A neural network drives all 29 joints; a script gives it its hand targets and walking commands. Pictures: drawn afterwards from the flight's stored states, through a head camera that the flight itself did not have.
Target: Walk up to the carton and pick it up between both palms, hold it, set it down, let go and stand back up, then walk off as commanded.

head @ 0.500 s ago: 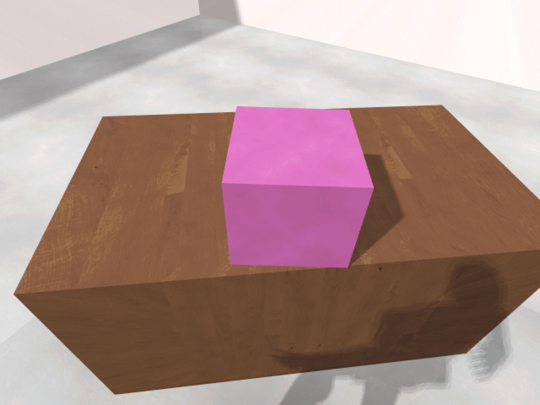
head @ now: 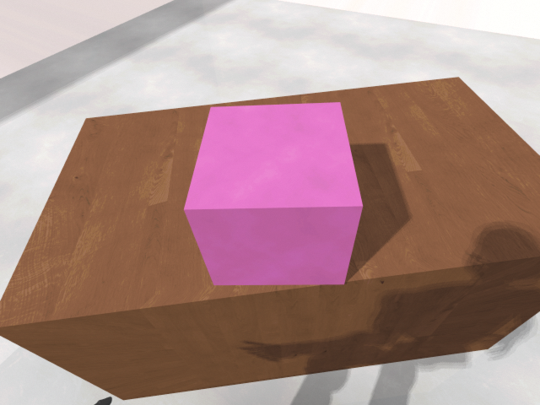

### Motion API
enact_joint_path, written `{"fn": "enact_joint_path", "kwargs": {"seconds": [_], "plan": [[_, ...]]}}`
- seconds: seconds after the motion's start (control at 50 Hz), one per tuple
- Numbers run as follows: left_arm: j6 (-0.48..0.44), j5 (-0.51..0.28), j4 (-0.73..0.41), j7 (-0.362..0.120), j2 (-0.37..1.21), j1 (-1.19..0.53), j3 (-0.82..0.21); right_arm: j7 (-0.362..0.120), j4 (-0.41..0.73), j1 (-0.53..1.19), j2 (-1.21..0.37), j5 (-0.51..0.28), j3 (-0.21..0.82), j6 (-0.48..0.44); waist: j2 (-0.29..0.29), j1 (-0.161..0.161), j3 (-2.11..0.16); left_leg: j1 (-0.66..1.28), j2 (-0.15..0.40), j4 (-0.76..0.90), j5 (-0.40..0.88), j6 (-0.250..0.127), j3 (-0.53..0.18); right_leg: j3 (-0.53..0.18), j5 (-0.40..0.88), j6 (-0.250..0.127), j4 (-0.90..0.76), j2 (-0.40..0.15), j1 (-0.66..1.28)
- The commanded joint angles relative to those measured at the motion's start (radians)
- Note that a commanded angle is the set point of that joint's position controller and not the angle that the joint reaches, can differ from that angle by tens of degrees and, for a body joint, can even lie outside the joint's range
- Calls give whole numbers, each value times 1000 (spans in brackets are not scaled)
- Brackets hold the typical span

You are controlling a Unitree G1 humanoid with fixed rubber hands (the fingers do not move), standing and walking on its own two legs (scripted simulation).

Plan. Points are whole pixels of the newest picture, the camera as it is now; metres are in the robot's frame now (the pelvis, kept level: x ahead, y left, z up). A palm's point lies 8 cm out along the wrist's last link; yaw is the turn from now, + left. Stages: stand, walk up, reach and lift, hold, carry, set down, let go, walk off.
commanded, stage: walk up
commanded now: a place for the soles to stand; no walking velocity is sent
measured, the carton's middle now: (276, 194) +0.49 +0.04 +0.01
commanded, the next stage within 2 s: none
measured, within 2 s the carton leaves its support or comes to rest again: neither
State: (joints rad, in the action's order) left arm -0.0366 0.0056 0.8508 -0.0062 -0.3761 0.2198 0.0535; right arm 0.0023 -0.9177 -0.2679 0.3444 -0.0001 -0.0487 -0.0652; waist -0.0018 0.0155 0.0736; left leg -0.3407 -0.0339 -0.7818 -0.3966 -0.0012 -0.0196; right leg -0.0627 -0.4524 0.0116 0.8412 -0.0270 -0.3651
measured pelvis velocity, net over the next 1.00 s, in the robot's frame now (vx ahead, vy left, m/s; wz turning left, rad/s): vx -0.01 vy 0.02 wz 0.00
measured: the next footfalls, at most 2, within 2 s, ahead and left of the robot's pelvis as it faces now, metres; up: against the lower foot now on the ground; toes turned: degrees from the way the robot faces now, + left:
left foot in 1.34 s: +0.05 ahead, +0.21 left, +0.00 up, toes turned +3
right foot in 2.00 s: -0.03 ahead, -0.06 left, +0.00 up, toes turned +7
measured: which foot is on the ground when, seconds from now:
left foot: down 0.00-1.00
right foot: down 0.00-1.00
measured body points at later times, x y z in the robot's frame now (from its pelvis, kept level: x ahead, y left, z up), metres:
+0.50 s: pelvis -0.01 +0.01 +0.00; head +0.01 +0.01 +0.45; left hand +0.11 +0.32 -0.10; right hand +0.08 -0.29 -0.12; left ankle +0.02 +0.14 -0.70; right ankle +0.02 -0.13 -0.70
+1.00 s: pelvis -0.01 +0.02 +0.01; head +0.01 +0.02 +0.46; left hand +0.10 +0.32 -0.10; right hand +0.07 -0.29 -0.11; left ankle +0.02 +0.14 -0.70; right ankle +0.02 -0.13 -0.70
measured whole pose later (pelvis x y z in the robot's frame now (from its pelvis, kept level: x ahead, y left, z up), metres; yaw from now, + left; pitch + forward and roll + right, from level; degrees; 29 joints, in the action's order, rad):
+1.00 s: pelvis -0.01 +0.02 +0.01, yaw +0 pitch -2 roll +1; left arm -0.03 0.01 0.85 -0.01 -0.38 0.17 0.03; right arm 0.00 -0.95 -0.20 0.34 0.00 -0.03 -0.05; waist -0.03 0.02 0.08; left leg -0.35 -0.03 -0.73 -0.34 0.00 -0.02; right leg -0.06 -0.36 0.02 0.75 -0.03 -0.35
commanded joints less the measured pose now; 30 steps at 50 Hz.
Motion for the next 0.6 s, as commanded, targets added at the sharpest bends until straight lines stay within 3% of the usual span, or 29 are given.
{"fn": "enact_joint_path", "kwargs": {"seconds": [0.0,0.02,0.04,0.06,0.08,0.1,0.12,0.14,0.16,0.18,0.2,0.22,0.24,0.26,0.28,0.32,0.34,0.36,0.4,0.42,0.44,0.46,0.48,0.52,0.54,0.56,0.58], "plan": [[-51,12,-7,29,-280,62,66,16,97,113,223,-17,-31,-9,-99,47,-68,-140,57,-55,453,-43,-98,-253,387,-148,-355,-176,206],[-60,7,-12,26,-279,41,63,19,93,105,189,-20,-24,-4,-117,26,-93,-167,1,-125,178,-15,-32,-371,486,-225,-384,-280,235],[-58,7,-9,25,-294,21,62,20,78,80,216,-18,-31,3,-113,21,-86,-154,-5,-135,-129,-25,-39,-397,519,-276,-383,-342,213],[-53,4,-17,27,-294,1,63,20,71,71,221,-18,-26,2,-114,15,-101,-136,5,-105,-155,-32,-34,-383,507,-283,-358,-343,223],[-49,5,-18,29,-284,-27,54,17,66,79,211,-16,-21,-2,-156,7,-78,-129,32,-30,-152,-33,-23,-333,542,-262,-331,-314,215],[-46,6,-32,32,-282,-62,51,14,48,26,229,-11,-28,-12,-125,-22,-98,-54,50,84,19,-38,-12,-282,567,-219,-288,-272,176],[-39,2,-37,31,-262,-104,39,12,26,14,234,-7,-33,-21,-95,-37,-121,61,65,124,255,-41,-48,-203,608,-163,-247,-203,116],[-35,-1,-45,30,-240,-112,39,15,23,-15,250,-4,-39,-27,-64,-42,-170,146,87,132,449,-68,-113,-134,653,-124,-158,-145,77],[-30,-9,-50,28,-217,-129,34,20,24,3,278,-4,-49,-29,-8,-32,-180,173,136,171,523,-103,-206,-53,582,-80,-87,-81,44],[-23,-15,-45,24,-220,-126,39,19,29,24,300,0,-55,-27,-31,-19,-171,160,183,206,505,-140,-284,-14,411,-49,-68,-36,25],[-15,-15,-37,23,-207,-112,41,18,38,50,310,0,-47,-27,-10,-13,-134,124,249,222,533,-203,-336,32,209,-32,-29,-8,11],[-16,-14,-28,26,-201,-95,34,17,42,80,319,-2,-53,-27,36,-4,-110,130,286,210,581,-227,-347,48,146,-41,-51,-18,0],[-20,-17,-18,27,-197,-56,39,14,43,112,308,-3,-45,-24,38,28,-126,103,261,203,574,-199,-322,34,176,-56,-126,-27,56],[-25,-12,-10,28,-204,-59,38,16,49,129,281,-5,-34,-18,42,36,-120,32,214,176,485,-158,-271,1,241,-73,-193,-42,106],[-31,0,-6,25,-232,-46,41,13,59,139,254,-12,-25,-13,-21,38,-138,-36,154,120,425,-112,-212,-90,310,-103,-251,-94,191],[-45,11,-7,25,-274,-39,49,13,55,137,215,-15,-16,-4,-71,28,-127,-98,22,-30,250,-30,-56,-283,323,-203,-356,-226,204],[-40,13,-14,22,-281,-79,48,14,48,102,207,-10,-19,0,-74,-3,-109,-54,28,-6,119,-28,-24,-311,320,-246,-353,-276,172],[-34,8,-23,19,-266,-112,44,15,49,98,221,-9,-17,-4,-102,-12,-94,-43,37,60,93,-35,-29,-272,309,-226,-343,-255,141],[-29,9,-25,17,-234,-134,31,8,26,59,232,2,-27,-12,-52,-28,-127,97,64,177,182,-68,-114,-170,306,-153,-296,-170,62],[-21,1,-35,13,-208,-159,25,9,31,66,250,9,-28,-21,-17,-25,-129,123,101,244,231,-98,-193,-100,322,-101,-225,-102,22],[-14,0,-30,13,-195,-151,26,9,38,82,280,11,-34,-24,15,-6,-123,95,169,280,259,-141,-313,-22,235,-57,-159,-45,28],[-10,-3,-20,17,-199,-138,25,9,41,108,305,12,-35,-24,39,5,-90,56,233,300,264,-178,-373,22,147,-43,-119,-20,28],[-9,3,-17,20,-210,-120,32,6,41,112,311,10,-41,-24,36,9,-85,13,247,300,217,-193,-395,13,109,-49,-145,-27,61],[-20,3,-3,14,-204,-89,33,6,50,160,272,13,-26,-15,-5,38,-80,-51,180,258,213,-136,-285,-21,110,-75,-242,-45,132],[-24,10,-2,13,-217,-81,37,3,51,153,253,6,-23,-9,-11,28,-110,-75,128,217,180,-95,-217,-94,112,-94,-317,-85,162],[-26,15,-5,13,-234,-108,40,7,48,138,227,4,-21,-10,-56,14,-96,-80,91,206,155,-71,-186,-144,119,-117,-347,-119,163],[-29,12,-5,11,-233,-111,38,6,34,118,238,2,-17,-9,-45,7,-104,-50,60,185,138,-50,-145,-177,117,-133,-362,-138,141]]}}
